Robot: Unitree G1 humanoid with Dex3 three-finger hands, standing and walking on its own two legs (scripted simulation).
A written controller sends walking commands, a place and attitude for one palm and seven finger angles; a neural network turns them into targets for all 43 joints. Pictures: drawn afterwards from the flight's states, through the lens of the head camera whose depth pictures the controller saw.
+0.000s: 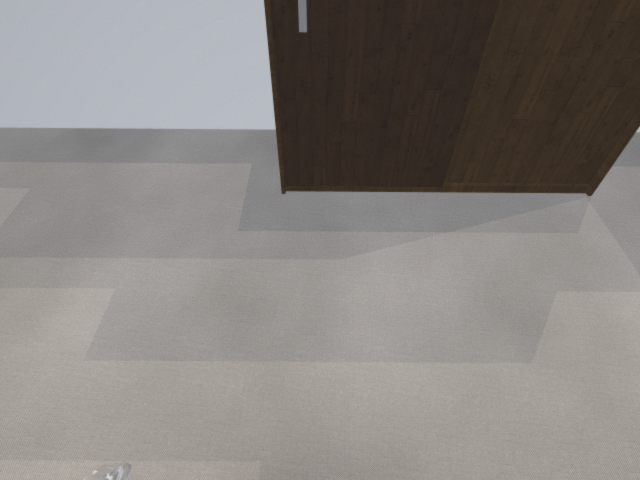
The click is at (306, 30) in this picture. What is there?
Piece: wardrobe's sliding door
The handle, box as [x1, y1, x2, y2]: [298, 0, 306, 31]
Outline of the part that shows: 298,0 299,31 306,31 306,0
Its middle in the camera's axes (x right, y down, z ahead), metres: -0.06 -0.81 +1.18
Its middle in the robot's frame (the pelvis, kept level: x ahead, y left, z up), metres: +1.44 +0.13 +0.15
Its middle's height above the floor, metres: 0.92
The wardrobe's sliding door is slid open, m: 0.00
